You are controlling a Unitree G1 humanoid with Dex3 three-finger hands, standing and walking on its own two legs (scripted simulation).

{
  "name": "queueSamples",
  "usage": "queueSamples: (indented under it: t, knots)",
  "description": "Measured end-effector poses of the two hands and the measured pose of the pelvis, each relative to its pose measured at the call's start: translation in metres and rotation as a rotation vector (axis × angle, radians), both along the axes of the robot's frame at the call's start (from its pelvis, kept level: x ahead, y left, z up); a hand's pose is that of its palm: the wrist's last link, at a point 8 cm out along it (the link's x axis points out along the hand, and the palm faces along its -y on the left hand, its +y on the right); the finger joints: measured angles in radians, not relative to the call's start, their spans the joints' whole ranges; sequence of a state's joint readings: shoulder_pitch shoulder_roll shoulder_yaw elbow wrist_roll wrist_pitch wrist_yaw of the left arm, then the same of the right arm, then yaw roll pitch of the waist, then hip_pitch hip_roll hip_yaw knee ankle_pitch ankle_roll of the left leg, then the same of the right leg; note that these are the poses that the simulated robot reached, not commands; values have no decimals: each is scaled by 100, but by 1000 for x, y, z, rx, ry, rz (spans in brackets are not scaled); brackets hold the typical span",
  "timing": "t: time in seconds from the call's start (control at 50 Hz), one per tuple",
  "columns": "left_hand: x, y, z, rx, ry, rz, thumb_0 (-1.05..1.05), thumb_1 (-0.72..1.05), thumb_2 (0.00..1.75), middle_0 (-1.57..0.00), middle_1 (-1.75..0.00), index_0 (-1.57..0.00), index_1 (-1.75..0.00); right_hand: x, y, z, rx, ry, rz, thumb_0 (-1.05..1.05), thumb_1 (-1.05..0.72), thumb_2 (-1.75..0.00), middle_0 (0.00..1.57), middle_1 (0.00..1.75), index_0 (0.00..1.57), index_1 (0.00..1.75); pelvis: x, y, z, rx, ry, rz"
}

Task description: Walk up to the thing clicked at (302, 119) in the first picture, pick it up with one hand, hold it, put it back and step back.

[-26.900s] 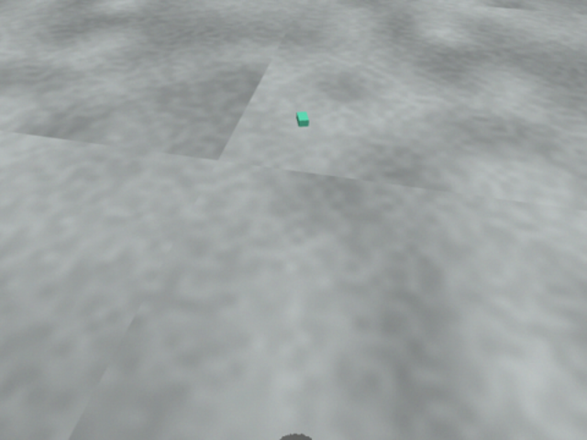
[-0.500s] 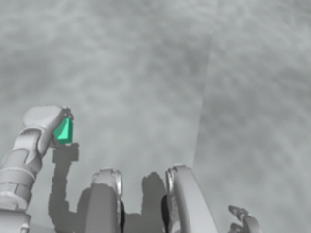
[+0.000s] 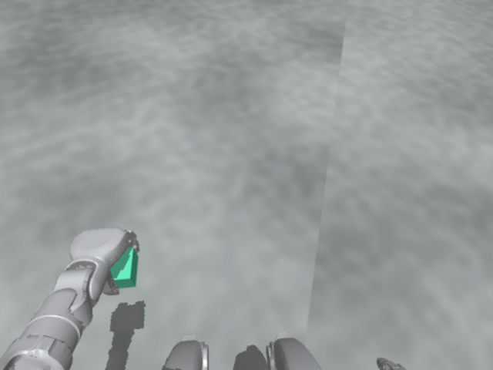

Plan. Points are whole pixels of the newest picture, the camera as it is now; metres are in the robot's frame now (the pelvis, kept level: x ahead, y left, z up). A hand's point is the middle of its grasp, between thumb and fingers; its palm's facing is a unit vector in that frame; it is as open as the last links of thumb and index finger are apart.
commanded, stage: lift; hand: left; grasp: from above
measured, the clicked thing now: (106, 269) +0.34 +0.25 -0.11
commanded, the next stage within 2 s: hold in 0.40 s
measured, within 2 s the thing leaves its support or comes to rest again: neither
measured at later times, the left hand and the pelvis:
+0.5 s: hand (105, 241) +0.35 +0.22 -0.01, palm faces -0.46 -0.07 -0.88, open 9.0 cm; pelvis +0.04 -0.01 +0.07, yaw +0 degrees
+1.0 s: hand (97, 229) +0.35 +0.22 +0.04, palm faces -0.47 -0.05 -0.88, open 9.0 cm; pelvis +0.05 -0.01 +0.09, yaw +0 degrees
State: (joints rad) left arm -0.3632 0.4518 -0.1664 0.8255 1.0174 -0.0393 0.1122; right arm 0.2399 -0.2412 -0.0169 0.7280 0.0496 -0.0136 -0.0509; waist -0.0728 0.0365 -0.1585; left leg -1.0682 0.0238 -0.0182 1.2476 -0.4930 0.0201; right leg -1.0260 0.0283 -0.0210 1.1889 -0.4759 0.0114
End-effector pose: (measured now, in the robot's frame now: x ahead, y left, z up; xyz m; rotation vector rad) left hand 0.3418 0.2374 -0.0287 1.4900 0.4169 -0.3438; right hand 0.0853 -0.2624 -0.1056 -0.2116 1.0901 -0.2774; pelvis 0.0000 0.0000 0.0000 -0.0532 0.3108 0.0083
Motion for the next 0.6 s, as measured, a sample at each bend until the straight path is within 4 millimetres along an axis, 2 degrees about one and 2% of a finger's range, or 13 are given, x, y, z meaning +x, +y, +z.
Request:
queueSamples:
  t: [0.14, 0.3, 0.6]
  knots:
    - [6, -8, 29, -5, -9, 13, -1, 15, 32, -84, -35, -85, -31, 6, 0, 25, 16, 6, -8, 1, -91, -90, 20, 30, 20, 30, 14, -1, 29, 12, -44, -4]
    - [13, -13, 56, -7, -8, 30, -1, 15, 32, -84, -35, -85, -31, 16, 0, 46, 33, 9, -15, 1, -91, -90, 20, 30, 20, 30, 26, -4, 53, 24, -86, -6]
    - [17, -17, 92, -3, -4, 12, -1, 15, 32, -85, -34, -85, -31, 44, -7, 73, 35, -27, -13, 1, -90, -90, 20, 30, 20, 30, 43, -7, 78, 35, -145, -5]
